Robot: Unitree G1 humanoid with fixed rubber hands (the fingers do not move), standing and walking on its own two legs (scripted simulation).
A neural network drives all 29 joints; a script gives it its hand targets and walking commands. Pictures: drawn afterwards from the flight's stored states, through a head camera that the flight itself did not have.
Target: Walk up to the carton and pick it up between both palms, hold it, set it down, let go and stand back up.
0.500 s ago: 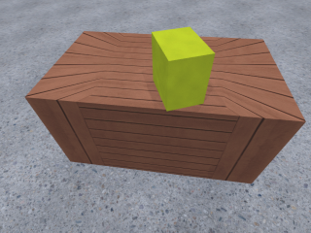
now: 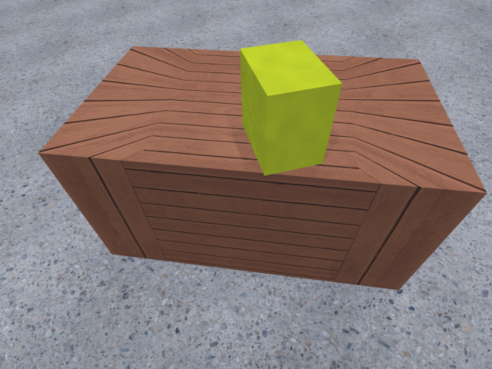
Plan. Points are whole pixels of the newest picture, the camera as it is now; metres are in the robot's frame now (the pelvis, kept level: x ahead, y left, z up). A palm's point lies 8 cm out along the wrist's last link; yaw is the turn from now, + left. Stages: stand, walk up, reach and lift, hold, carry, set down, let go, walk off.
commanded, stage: stand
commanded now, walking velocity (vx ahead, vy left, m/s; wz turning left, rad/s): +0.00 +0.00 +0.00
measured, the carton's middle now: (282, 108) +0.78 -0.05 -0.02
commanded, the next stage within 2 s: none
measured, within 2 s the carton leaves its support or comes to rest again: neither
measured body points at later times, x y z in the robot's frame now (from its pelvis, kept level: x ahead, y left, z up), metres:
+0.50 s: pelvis +0.01 +0.00 +0.00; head +0.01 +0.00 +0.45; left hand +0.07 +0.29 -0.14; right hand +0.06 -0.30 -0.13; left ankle -0.01 +0.13 -0.75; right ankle +0.00 -0.12 -0.75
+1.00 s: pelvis +0.00 +0.00 +0.00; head +0.01 +0.00 +0.45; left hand +0.05 +0.29 -0.14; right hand +0.04 -0.30 -0.14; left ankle +0.00 +0.13 -0.75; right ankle +0.00 -0.12 -0.75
